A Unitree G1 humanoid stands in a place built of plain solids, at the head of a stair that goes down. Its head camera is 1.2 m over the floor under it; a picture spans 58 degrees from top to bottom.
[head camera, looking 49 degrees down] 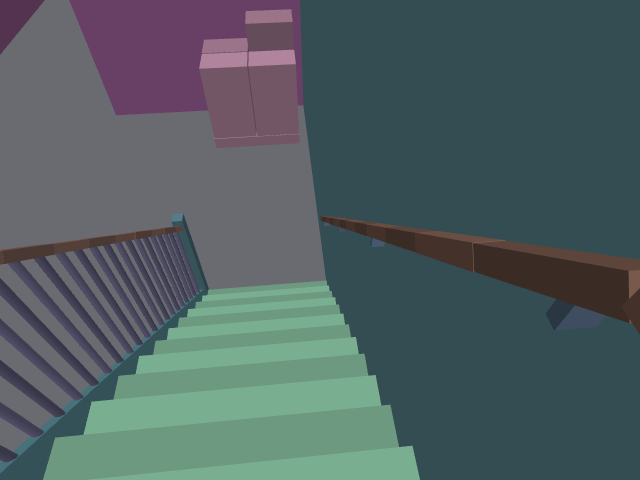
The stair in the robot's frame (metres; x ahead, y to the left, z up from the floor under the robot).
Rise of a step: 0.20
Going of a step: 0.20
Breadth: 1.20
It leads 6 degrees to the left of straight ahead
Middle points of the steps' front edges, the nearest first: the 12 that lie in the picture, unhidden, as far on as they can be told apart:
0.33 0.32 -0.20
0.53 0.34 -0.40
0.73 0.35 -0.60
0.93 0.37 -0.80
1.13 0.39 -1.00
1.33 0.41 -1.21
1.53 0.43 -1.41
1.73 0.45 -1.61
1.93 0.47 -1.81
2.13 0.49 -2.01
2.33 0.51 -2.21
2.53 0.53 -2.41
